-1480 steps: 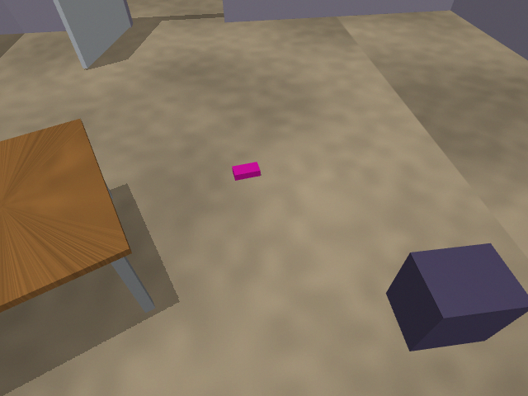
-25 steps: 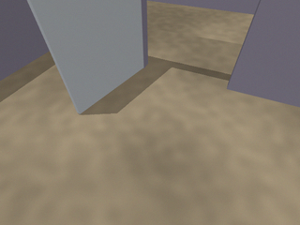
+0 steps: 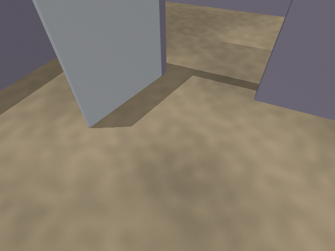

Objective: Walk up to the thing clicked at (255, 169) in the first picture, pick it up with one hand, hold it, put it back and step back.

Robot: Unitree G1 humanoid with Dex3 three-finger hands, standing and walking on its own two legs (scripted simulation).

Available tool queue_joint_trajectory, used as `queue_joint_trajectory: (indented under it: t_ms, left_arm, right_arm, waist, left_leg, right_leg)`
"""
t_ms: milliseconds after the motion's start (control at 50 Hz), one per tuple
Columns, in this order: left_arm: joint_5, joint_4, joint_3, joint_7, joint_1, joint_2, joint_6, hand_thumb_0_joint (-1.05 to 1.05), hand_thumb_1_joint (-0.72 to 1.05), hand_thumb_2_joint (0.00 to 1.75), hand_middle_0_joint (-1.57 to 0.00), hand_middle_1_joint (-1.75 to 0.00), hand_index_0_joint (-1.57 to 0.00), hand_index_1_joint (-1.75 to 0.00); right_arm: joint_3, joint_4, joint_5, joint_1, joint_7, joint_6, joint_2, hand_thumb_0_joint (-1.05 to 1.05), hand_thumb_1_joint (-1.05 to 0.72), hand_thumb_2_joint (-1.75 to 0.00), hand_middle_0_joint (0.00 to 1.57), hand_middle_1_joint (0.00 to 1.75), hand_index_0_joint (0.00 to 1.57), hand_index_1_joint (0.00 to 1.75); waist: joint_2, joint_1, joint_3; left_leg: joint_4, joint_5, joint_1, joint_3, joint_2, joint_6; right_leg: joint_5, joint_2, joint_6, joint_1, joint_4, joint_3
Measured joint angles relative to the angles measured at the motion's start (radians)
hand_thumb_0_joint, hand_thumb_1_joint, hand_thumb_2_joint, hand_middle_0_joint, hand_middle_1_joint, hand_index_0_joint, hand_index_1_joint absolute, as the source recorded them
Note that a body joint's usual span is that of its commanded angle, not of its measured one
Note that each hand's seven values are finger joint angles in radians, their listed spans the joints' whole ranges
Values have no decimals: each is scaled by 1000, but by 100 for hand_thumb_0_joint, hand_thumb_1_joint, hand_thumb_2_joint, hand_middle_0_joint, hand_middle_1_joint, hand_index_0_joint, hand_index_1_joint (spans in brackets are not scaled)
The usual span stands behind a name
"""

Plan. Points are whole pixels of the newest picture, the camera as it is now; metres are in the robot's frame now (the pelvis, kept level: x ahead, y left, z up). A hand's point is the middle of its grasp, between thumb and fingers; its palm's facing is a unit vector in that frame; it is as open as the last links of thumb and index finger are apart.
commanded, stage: stand
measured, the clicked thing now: out of the picture -0.64 +0.18 -0.76
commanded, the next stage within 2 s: walk up in 0.36 s
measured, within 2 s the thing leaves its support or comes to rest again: neither
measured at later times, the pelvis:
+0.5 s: pelvis +0.01 -0.01 +0.00, yaw -1 degrees
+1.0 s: pelvis +0.17 -0.07 -0.01, yaw +2 degrees
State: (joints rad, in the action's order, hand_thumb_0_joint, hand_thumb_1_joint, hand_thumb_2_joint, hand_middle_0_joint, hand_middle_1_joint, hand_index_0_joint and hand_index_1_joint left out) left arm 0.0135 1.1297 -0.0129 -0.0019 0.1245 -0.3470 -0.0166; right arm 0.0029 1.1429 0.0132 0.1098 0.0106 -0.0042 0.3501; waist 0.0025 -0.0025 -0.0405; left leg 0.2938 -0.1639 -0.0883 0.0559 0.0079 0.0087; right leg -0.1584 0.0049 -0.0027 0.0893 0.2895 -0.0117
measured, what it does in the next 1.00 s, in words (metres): walks ahead: right foot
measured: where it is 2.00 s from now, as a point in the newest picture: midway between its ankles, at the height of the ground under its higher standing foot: (177, 197)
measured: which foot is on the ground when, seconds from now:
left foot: down 0.00-0.68, up 0.70-1.00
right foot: down 0.00-0.44, up 0.46-0.66, down 0.68-1.00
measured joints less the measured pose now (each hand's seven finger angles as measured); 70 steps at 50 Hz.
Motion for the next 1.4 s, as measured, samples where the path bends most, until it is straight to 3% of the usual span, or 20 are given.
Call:
queue_joint_trajectory:
  t_ms: [360, 420, 460, 520, 620, 660, 700, 740, 780, 820, 900, 1000, 1080, 1120, 1140, 1180, 1220, 1260, 1320, 1400]
  left_arm:
    - [0, 0, 0, 1, 1, 1, 1, 0, 91, 90, -20, -30, -20, -30]
    - [15, -28, 30, 30, 30, -7, -4, 0, 91, 90, -20, -30, -21, -30]
    - [22, -42, 47, 43, 54, -21, 0, 0, 90, 90, -20, -30, -21, -30]
    - [26, -59, 63, 54, 61, -46, 5, 1, 91, 90, -20, -30, -21, -30]
    - [23, -99, 85, 79, 66, -85, -2, 1, 91, 90, -20, -30, -20, -30]
    - [21, -114, 92, 82, 80, -90, -17, 1, 91, 90, -20, -30, -20, -30]
    - [23, -126, 104, 74, 97, -94, -38, 1, 91, 90, -20, -30, -20, -30]
    - [29, -140, 111, 59, 108, -81, -47, 0, 91, 90, -20, -30, -20, -30]
    - [25, -149, 102, 53, 132, -66, -44, 0, 91, 90, -20, -30, -20, -30]
    - [17, -149, 91, 51, 157, -50, -42, 0, 91, 90, -20, -30, -20, -30]
    - [8, -149, 78, 48, 192, -37, -46, 0, 90, 90, -20, -30, -21, -30]
    - [8, -173, 79, 46, 206, -40, -60, 1, 90, 90, -20, -30, -21, -30]
    - [7, -202, 80, 50, 204, -51, -65, 1, 90, 90, -21, -30, -21, -30]
    - [6, -213, 77, 49, 209, -59, -62, 1, 90, 90, -21, -30, -21, -30]
    - [5, -217, 76, 48, 211, -66, -58, 1, 90, 90, -21, -30, -21, -30]
    - [-1, -214, 74, 38, 203, -70, -42, 1, 90, 90, -20, -30, -21, -30]
    - [-7, -207, 62, 30, 194, -62, -27, 1, 90, 90, -20, -30, -21, -30]
    - [-13, -205, 50, 30, 185, -67, -23, 1, 91, 90, -20, -30, -20, -30]
    - [-24, -223, 51, 36, 174, -79, -31, 1, 91, 90, -20, -30, -20, -30]
    - [-19, -250, 60, 51, 156, -87, -35, 1, 91, 90, -20, -30, -20, -30]
  right_arm:
    - [-3, 1, 0, 7, 0, -1, -1, 0, -90, -90, 20, 30, 21, 30]
    - [27, -32, 13, 42, 24, -10, 0, 0, -90, -90, 20, 30, 21, 30]
    - [45, -54, 19, 70, 36, -18, 6, 0, -90, -90, 20, 30, 21, 30]
    - [71, -86, 24, 96, 38, -36, 22, 0, -90, -90, 20, 30, 21, 30]
    - [92, -106, 30, 153, 47, -26, 54, 0, -90, -90, 20, 30, 21, 30]
    - [98, -106, 32, 167, 50, -13, 75, 0, -90, -90, 20, 30, 21, 30]
    - [101, -108, 35, 176, 46, 0, 91, 0, -90, -90, 20, 30, 21, 30]
    - [100, -106, 28, 178, 38, 16, 95, 0, -90, -90, 20, 30, 21, 30]
    - [94, -108, 19, 169, 41, 20, 92, 1, -91, -90, 20, 30, 20, 30]
    - [88, -122, 8, 154, 48, 7, 91, 1, -91, -90, 20, 30, 20, 30]
    - [81, -166, 1, 141, 65, -12, 82, 0, -91, -90, 20, 30, 20, 30]
    - [78, -194, 11, 138, 84, -8, 74, 0, -91, -90, 20, 30, 20, 30]
    - [78, -202, 18, 131, 90, -5, 72, 0, -91, -90, 20, 30, 20, 30]
    - [80, -208, 20, 123, 88, -7, 71, 0, -91, -90, 20, 30, 20, 30]
    - [81, -213, 22, 115, 85, -14, 66, 0, -91, -90, 20, 30, 20, 30]
    - [84, -239, 30, 94, 74, -37, 53, 0, -91, -90, 20, 30, 20, 30]
    - [82, -273, 15, 91, 64, -56, 45, 0, -91, -90, 20, 30, 21, 30]
    - [72, -293, 0, 101, 54, -62, 31, 0, -91, -90, 20, 30, 21, 30]
    - [54, -306, -9, 128, 42, -66, 20, 0, -90, -90, 20, 30, 21, 30]
    - [47, -311, -6, 165, 39, -65, 28, 0, -90, -90, 20, 30, 21, 30]
  waist:
    - [1, 0, -1]
    - [-4, 3, 17]
    - [-11, 5, 37]
    - [-6, -10, 15]
    - [-11, -25, -18]
    - [4, -20, -20]
    - [32, -16, -19]
    - [57, -3, -16]
    - [63, 20, -9]
    - [71, 29, -6]
    - [65, 38, -4]
    - [40, 42, -16]
    - [25, 43, -36]
    - [13, 47, -38]
    - [-5, 47, -43]
    - [-45, 45, -66]
    - [-31, 21, -71]
    - [-32, 5, -65]
    - [-47, -2, -55]
    - [-47, -3, -52]
  left_leg:
    - [0, 1, -2, -5, -2, 0]
    - [82, -140, -29, -7, -5, 28]
    - [97, -165, -35, 0, -9, 42]
    - [71, -63, -14, 0, 1, 40]
    - [67, -110, 43, 1, 14, 8]
    - [125, -163, 48, 3, 33, -4]
    - [296, -284, 2, -19, 65, 18]
    - [551, -350, -102, -103, 31, 24]
    - [702, -318, -190, -116, -8, 22]
    - [756, -254, -268, -111, -16, 17]
    - [702, -135, -375, -120, 4, -3]
    - [517, -59, -416, -129, 54, -23]
    - [348, -22, -379, -80, 87, -11]
    - [288, -18, -340, -44, 82, 4]
    - [274, 30, -323, -30, 67, 7]
    - [326, -11, -312, 4, 38, 5]
    - [351, -62, -291, -1, 42, 10]
    - [312, -75, -239, 1, 41, 14]
    - [233, -77, -152, 18, 30, 9]
    - [186, -109, -67, 34, 19, 8]
  right_leg:
    - [-4, 3, 0, 2, 4, -5]
    - [-165, 2, 22, 39, 107, -1]
    - [-258, 6, 30, 88, 221, 1]
    - [-278, 7, 28, 179, 393, 4]
    - [-251, 52, 21, 261, 377, 15]
    - [-158, 63, 18, 243, 298, 0]
    - [-36, 43, 9, 225, 294, -27]
    - [-84, 25, 14, 212, 339, -56]
    - [-107, 16, 28, 169, 310, -60]
    - [-95, 6, 34, 113, 240, -65]
    - [-80, -9, 41, 25, 129, -75]
    - [-116, -14, 35, -48, 75, -96]
    - [-190, -8, 9, -95, 97, -122]
    - [-246, 5, -7, -107, 138, -127]
    - [-286, 25, -9, -101, 187, -123]
    - [-330, 66, 15, -24, 415, -76]
    - [-353, 15, 38, 87, 671, -10]
    - [-318, -13, 50, 191, 823, 25]
    - [-236, 3, 47, 309, 837, 53]
    - [-163, 55, 16, 391, 665, 46]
